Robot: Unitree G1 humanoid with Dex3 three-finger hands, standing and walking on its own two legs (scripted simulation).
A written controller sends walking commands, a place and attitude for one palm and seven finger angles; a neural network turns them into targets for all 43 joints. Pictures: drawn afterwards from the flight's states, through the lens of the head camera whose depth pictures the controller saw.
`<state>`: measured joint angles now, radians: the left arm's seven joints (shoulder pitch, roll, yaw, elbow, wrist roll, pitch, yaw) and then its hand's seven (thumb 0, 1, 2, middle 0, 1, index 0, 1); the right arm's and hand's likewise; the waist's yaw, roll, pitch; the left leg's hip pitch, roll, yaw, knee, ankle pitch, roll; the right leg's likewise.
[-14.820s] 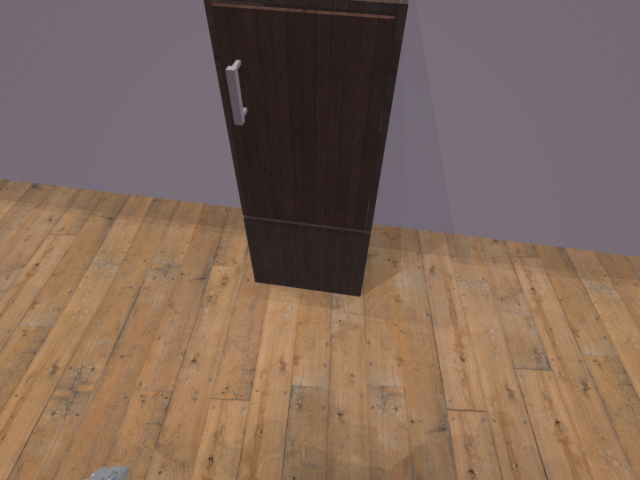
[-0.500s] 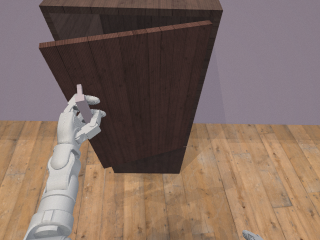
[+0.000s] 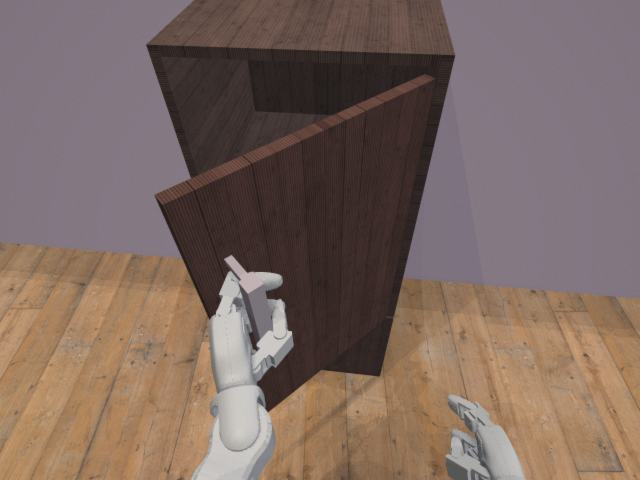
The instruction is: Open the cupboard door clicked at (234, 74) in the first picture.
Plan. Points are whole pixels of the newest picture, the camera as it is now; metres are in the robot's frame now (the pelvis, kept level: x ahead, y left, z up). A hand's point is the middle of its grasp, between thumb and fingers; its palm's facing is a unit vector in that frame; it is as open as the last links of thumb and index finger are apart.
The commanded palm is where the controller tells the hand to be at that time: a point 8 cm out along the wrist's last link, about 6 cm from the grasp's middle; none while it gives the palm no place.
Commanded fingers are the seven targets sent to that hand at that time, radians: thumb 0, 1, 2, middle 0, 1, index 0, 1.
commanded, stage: open thumb and fingers to let go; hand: left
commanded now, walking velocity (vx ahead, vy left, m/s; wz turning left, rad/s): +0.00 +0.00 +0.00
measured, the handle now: (250, 304) +0.31 +0.10 +0.08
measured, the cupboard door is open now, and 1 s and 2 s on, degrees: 46 46 50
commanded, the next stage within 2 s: slide the hand sideways off the handle in 0.90 s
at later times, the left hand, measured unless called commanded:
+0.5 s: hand (285, 333) +0.27 +0.06 +0.08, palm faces +0.30 -0.95 +0.00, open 10.5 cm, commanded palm +0.23 +0.10 +0.08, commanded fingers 0.00 -0.50 0.30 -0.30 -1.20 -0.30 -1.20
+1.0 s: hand (280, 337) +0.27 +0.06 +0.08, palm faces +0.24 -0.97 +0.00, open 15.0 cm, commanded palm +0.22 +0.10 +0.08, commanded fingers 0.00 -0.50 0.30 -0.15 -0.30 -0.15 -0.30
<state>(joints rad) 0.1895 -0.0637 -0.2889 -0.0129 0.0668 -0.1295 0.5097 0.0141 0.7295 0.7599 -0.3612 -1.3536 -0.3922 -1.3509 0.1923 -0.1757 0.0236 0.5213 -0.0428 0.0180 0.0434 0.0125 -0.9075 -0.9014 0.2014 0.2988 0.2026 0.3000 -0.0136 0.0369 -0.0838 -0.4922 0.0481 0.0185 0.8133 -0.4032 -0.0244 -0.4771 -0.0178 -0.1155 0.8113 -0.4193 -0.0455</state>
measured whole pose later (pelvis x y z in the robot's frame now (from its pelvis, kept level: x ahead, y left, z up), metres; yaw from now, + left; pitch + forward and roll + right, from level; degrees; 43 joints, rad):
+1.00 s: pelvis +0.00 +0.00 +0.00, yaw +0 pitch +4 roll +0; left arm 0.22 -0.05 -0.31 -0.07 0.06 -0.10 0.49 -0.02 -0.50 0.30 -0.33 -0.60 -0.34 -0.61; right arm 0.19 -0.19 0.03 0.52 -0.04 0.02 0.03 0.01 -0.91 -0.90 0.20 0.30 0.20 0.30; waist -0.01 0.04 -0.08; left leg -0.50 0.04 0.02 0.83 -0.41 -0.02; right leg -0.48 -0.02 -0.11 0.83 -0.43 -0.04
